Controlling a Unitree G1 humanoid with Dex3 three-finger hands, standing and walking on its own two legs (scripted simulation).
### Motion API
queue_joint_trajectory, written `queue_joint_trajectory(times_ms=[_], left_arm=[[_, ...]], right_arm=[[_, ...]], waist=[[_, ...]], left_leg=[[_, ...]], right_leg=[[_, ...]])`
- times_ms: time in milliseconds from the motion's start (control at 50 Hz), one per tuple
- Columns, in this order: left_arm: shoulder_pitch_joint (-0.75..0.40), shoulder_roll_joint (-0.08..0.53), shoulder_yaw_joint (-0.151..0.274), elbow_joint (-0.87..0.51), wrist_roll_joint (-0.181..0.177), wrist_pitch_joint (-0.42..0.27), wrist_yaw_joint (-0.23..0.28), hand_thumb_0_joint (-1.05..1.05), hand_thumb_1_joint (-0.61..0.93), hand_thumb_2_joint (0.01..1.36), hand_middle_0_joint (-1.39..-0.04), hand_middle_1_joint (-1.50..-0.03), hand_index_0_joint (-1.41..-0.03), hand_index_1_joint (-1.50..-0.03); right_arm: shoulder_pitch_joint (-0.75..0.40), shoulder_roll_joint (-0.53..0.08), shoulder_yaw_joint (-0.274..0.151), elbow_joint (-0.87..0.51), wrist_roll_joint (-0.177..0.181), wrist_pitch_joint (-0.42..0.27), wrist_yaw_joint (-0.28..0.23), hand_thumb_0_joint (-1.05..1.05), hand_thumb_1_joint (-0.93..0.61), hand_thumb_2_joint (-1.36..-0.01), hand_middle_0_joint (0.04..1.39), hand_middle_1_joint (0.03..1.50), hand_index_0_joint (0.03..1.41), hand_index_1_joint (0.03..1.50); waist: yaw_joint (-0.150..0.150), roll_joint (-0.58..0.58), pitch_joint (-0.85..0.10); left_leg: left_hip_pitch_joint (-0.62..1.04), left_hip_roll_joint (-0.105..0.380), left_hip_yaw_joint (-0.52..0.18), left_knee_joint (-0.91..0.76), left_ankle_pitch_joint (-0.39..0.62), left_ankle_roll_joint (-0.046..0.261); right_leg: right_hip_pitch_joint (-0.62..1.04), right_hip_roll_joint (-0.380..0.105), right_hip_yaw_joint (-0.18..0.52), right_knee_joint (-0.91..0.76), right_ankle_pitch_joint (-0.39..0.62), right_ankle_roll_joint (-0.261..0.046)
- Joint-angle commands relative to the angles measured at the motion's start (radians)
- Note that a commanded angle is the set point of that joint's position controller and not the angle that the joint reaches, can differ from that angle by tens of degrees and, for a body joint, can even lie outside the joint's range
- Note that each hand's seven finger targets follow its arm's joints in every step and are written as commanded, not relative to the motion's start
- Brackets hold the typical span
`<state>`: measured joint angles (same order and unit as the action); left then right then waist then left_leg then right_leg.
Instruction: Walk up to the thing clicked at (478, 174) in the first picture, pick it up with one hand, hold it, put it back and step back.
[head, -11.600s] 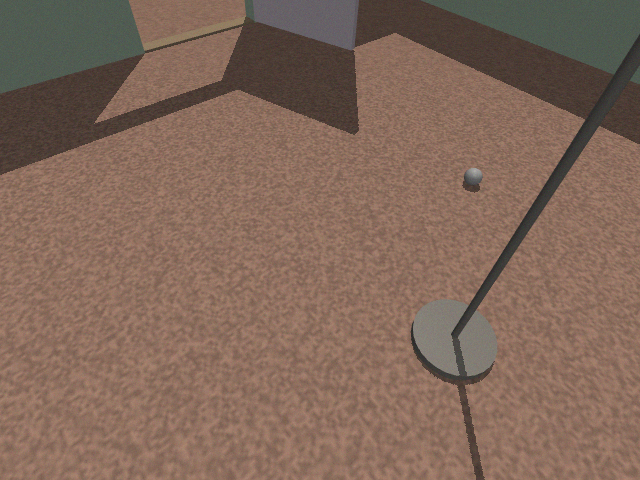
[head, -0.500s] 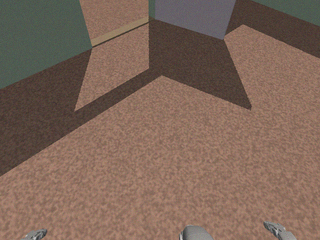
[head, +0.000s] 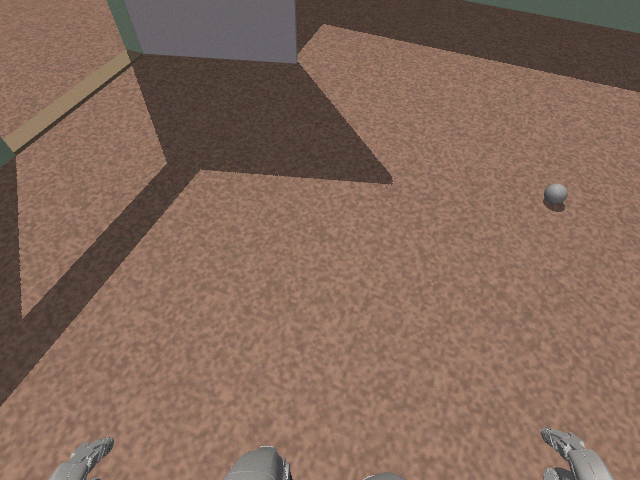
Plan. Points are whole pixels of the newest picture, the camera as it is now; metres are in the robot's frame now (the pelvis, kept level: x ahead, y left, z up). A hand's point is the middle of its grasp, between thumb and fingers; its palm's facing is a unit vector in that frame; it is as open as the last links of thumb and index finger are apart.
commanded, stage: walk up
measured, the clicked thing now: (555, 193) +1.16 -1.00 -0.71
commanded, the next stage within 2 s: none
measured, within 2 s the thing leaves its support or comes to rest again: neither
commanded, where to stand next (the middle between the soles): +0.03 -0.02 m, yaw -48 degrees
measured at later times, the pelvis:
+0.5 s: pelvis -0.01 +0.04 +0.01, yaw -23 degrees
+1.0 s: pelvis -0.02 -0.01 +0.00, yaw -36 degrees
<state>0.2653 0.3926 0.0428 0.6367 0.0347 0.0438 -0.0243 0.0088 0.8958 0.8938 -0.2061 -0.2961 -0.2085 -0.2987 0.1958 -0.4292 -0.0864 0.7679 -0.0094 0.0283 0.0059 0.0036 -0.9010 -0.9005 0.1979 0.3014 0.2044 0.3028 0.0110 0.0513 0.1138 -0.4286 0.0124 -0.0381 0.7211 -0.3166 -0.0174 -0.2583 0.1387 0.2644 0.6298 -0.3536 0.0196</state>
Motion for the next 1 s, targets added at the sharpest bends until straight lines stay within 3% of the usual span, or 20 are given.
queue_joint_trajectory(times_ms=[0, 20, 40, 80, 120, 220, 240, 340, 420, 520, 560, 580, 600, 620, 640, 700, 720, 780, 880, 980], left_arm=[[0.0, 0.113, 0.055, -0.11, -0.034, -0.029, 0.034, 0.0, 0.9, 0.9, -0.2, -0.3, -0.2, -0.3], [0.091, 0.161, 0.058, -0.055, -0.021, -0.019, 0.048, 0.0, 0.9, 0.9, -0.2, -0.3, -0.2, -0.3], [0.151, 0.2, 0.07, -0.025, -0.019, -0.013, 0.057, 0.0, 0.9, 0.9, -0.2, -0.3, -0.2, -0.3], [0.044, 0.241, 0.082, -0.015, -0.018, -0.007, 0.039, 0.0, 0.9, 0.9, -0.2, -0.3, -0.2, -0.3], [-0.002, 0.222, 0.082, -0.017, -0.037, -0.002, 0.015, 0.0, 0.9, 0.9, -0.2, -0.3, -0.2, -0.3], [0.071, 0.168, 0.052, 0.013, -0.032, 0.013, -0.014, 0.0, 0.9, 0.9, -0.2, -0.3, -0.2, -0.3], [0.062, 0.168, 0.054, 0.007, -0.032, 0.018, -0.013, 0.0, 0.9, 0.9, -0.2, -0.3, -0.2, -0.3], [0.019, 0.19, 0.059, 0.01, -0.029, 0.028, -0.01, 0.0, 0.9, 0.9, -0.2, -0.3, -0.2, -0.3], [0.011, 0.194, 0.071, -0.003, -0.011, 0.022, -0.024, 0.0, 0.9, 0.9, -0.2, -0.3, -0.2, -0.3], [0.039, 0.193, 0.088, 0.0, -0.002, 0.014, -0.037, 0.0, 0.9, 0.9, -0.2, -0.3, -0.2, -0.3], [0.108, 0.209, 0.103, 0.031, 0.0, 0.0, -0.032, 0.0, 0.9, 0.9, -0.2, -0.3, -0.2, -0.3], [0.18, 0.241, 0.121, 0.064, 0.002, -0.011, -0.026, 0.0, 0.9, 0.9, -0.2, -0.3, -0.2, -0.3], [0.188, 0.309, 0.14, 0.063, 0.008, -0.018, -0.016, 0.0, 0.9, 0.9, -0.2, -0.3, -0.2, -0.3], [0.097, 0.35, 0.139, 0.014, 0.016, -0.026, -0.011, 0.0, 0.9, 0.9, -0.2, -0.3, -0.2, -0.3], [0.054, 0.367, 0.142, 0.004, 0.012, -0.021, -0.007, 0.0, 0.9, 0.9, -0.2, -0.3, -0.2, -0.3], [-0.049, 0.274, 0.117, 0.003, -0.005, -0.029, 0.014, 0.0, 0.9, 0.9, -0.2, -0.3, -0.2, -0.3], [-0.035, 0.269, 0.117, 0.006, -0.009, -0.033, 0.019, 0.0, 0.9, 0.9, -0.2, -0.3, -0.2, -0.3], [0.034, 0.256, 0.107, 0.016, -0.004, -0.051, 0.021, 0.0, 0.9, 0.9, -0.2, -0.3, -0.2, -0.3], [0.108, 0.255, 0.1, 0.039, -0.006, -0.067, 0.03, 0.0, 0.9, 0.9, -0.2, -0.3, -0.2, -0.3], [0.017, 0.248, 0.082, 0.016, -0.021, -0.062, 0.038, 0.0, 0.9, 0.9, -0.2, -0.3, -0.2, -0.3]], right_arm=[[0.109, -0.269, -0.08, -0.08, -0.019, -0.059, -0.029, 0.0, -0.9, -0.9, 0.2, 0.3, 0.2, 0.3], [0.017, -0.256, -0.072, -0.106, -0.006, -0.052, -0.028, 0.0, -0.9, -0.9, 0.2, 0.3, 0.2, 0.3], [-0.016, -0.295, -0.086, -0.12, 0.007, -0.052, -0.023, 0.0, -0.9, -0.9, 0.2, 0.3, 0.2, 0.3], [0.004, -0.214, -0.069, -0.124, 0.005, -0.057, -0.026, 0.0, -0.9, -0.9, 0.2, 0.3, 0.2, 0.3], [0.039, -0.172, -0.054, -0.111, 0.0, -0.061, -0.034, 0.0, -0.9, -0.9, 0.2, 0.3, 0.2, 0.3], [0.1, -0.173, -0.054, -0.127, 0.002, -0.063, -0.031, 0.0, -0.9, -0.9, 0.2, 0.3, 0.2, 0.3], [0.097, -0.182, -0.058, -0.138, -0.002, -0.064, -0.029, 0.0, -0.9, -0.9, 0.2, 0.3, 0.2, 0.3], [0.118, -0.216, -0.073, -0.147, -0.007, -0.065, -0.024, 0.0, -0.9, -0.9, 0.2, 0.3, 0.2, 0.3], [0.11, -0.248, -0.087, -0.152, -0.007, -0.068, -0.026, 0.0, -0.9, -0.9, 0.2, 0.3, 0.2, 0.3], [0.086, -0.281, -0.094, -0.146, -0.008, -0.062, -0.024, 0.0, -0.9, -0.9, 0.2, 0.3, 0.2, 0.3], [0.063, -0.274, -0.087, -0.151, -0.005, -0.06, -0.018, 0.0, -0.9, -0.9, 0.2, 0.3, 0.2, 0.3], [0.063, -0.236, -0.074, -0.153, -0.007, -0.053, -0.015, 0.0, -0.9, -0.9, 0.2, 0.3, 0.2, 0.3], [0.088, -0.171, -0.052, -0.153, 0.003, -0.047, -0.01, 0.0, -0.9, -0.9, 0.2, 0.3, 0.2, 0.3], [0.014, -0.154, -0.037, -0.168, 0.013, -0.042, -0.014, 0.0, -0.9, -0.9, 0.2, 0.3, 0.2, 0.3], [-0.014, -0.209, -0.051, -0.158, 0.007, -0.047, -0.025, 0.0, -0.9, -0.9, 0.2, 0.3, 0.2, 0.3], [0.094, -0.189, -0.04, -0.058, 0.018, -0.047, -0.013, 0.0, -0.9, -0.9, 0.2, 0.3, 0.2, 0.3], [0.112, -0.181, -0.031, -0.046, 0.012, -0.044, -0.014, 0.0, -0.9, -0.9, 0.2, 0.3, 0.2, 0.3], [0.087, -0.192, -0.021, -0.049, -0.009, -0.05, -0.02, 0.0, -0.9, -0.9, 0.2, 0.3, 0.2, 0.3], [0.059, -0.175, -0.011, -0.054, -0.013, -0.073, -0.026, 0.0, -0.9, -0.9, 0.2, 0.3, 0.2, 0.3], [0.129, -0.146, -0.015, -0.04, -0.011, -0.089, -0.03, 0.0, -0.9, -0.9, 0.2, 0.3, 0.2, 0.3]], waist=[[-0.066, 0.206, -0.234], [-0.003, 0.136, -0.17], [-0.009, 0.201, -0.188], [-0.024, 0.091, -0.109], [-0.035, 0.126, -0.104], [-0.046, 0.166, -0.185], [-0.05, 0.175, -0.173], [-0.065, 0.12, -0.094], [-0.054, 0.065, -0.123], [-0.033, 0.081, -0.15], [0.013, 0.058, -0.177], [0.046, -0.032, -0.203], [0.065, -0.318, -0.148], [0.064, -0.369, -0.052], [0.059, -0.312, -0.029], [-0.013, -0.244, -0.041], [-0.011, -0.244, -0.068], [0.019, -0.187, -0.057], [0.037, -0.141, -0.094], [-0.036, -0.126, -0.146]], left_leg=[[0.482, 0.346, -0.368, -0.36, 0.335, 0.107], [0.417, 0.421, -0.416, -0.347, 0.482, 0.109], [0.372, 0.491, -0.445, -0.363, 0.468, 0.174], [0.302, 0.37, -0.285, -0.365, 0.427, 0.132], [0.322, 0.231, -0.062, -0.32, 0.484, 0.018], [0.436, 0.233, 0.041, -0.325, 0.453, -0.016], [0.419, 0.26, 0.032, -0.342, 0.418, 0.015], [0.332, 0.339, 0.047, -0.388, 0.306, 0.046], [0.31, 0.423, 0.055, -0.358, 0.22, 0.13], [0.201, 0.453, 0.092, -0.288, 0.093, 0.19], [0.112, 0.408, 0.149, -0.195, -0.024, 0.161], [0.015, 0.346, 0.176, -0.057, -0.123, 0.122], [-0.152, 0.193, 0.27, 0.185, -0.24, 0.05], [-0.303, 0.045, 0.193, 0.295, -0.296, -0.023], [-0.213, 0.08, 0.084, 0.351, -0.31, -0.016], [-0.203, 0.091, 0.069, 0.359, -0.138, 0.009], [-0.194, 0.081, 0.067, 0.363, -0.096, 0.011], [-0.171, 0.064, 0.055, 0.32, -0.107, 0.018], [-0.124, 0.051, 0.034, 0.163, -0.127, 0.036], [0.153, 0.001, 0.063, -0.077, 0.001, 0.07]], right_leg=[[-0.254, 0.032, -0.052, 0.344, -0.063, -0.008], [-0.302, 0.044, -0.091, 0.443, -0.236, 0.001], [-0.266, -0.017, -0.112, 0.548, -0.261, 0.01], [-0.277, -0.101, -0.1, 0.588, -0.131, -0.006], [-0.303, -0.103, -0.102, 0.545, -0.03, -0.025], [-0.317, -0.111, -0.176, 0.467, 0.059, -0.003], [-0.31, -0.122, -0.183, 0.446, 0.044, 0.003], [-0.293, -0.164, -0.203, 0.334, 0.016, -0.001], [-0.228, -0.219, -0.244, 0.242, -0.02, -0.02], [-0.1, -0.2, -0.285, 0.135, -0.096, -0.062], [0.025, -0.179, -0.295, 0.009, -0.067, -0.094], [0.145, -0.169, -0.219, -0.052, -0.104, -0.116], [0.165, -0.303, 0.09, -0.27, -0.216, -0.186], [0.061, -0.41, 0.372, -0.354, -0.276, -0.287], [-0.054, -0.438, 0.386, -0.359, -0.221, -0.323], [0.018, -0.304, 0.1, -0.269, -0.049, -0.223], [0.043, -0.276, 0.073, -0.26, -0.009, -0.205], [0.026, -0.274, 0.121, -0.232, 0.091, -0.224], [0.109, -0.328, 0.16, -0.15, 0.456, -0.242], [-0.037, -0.287, 0.073, -0.002, 0.622, -0.209]])
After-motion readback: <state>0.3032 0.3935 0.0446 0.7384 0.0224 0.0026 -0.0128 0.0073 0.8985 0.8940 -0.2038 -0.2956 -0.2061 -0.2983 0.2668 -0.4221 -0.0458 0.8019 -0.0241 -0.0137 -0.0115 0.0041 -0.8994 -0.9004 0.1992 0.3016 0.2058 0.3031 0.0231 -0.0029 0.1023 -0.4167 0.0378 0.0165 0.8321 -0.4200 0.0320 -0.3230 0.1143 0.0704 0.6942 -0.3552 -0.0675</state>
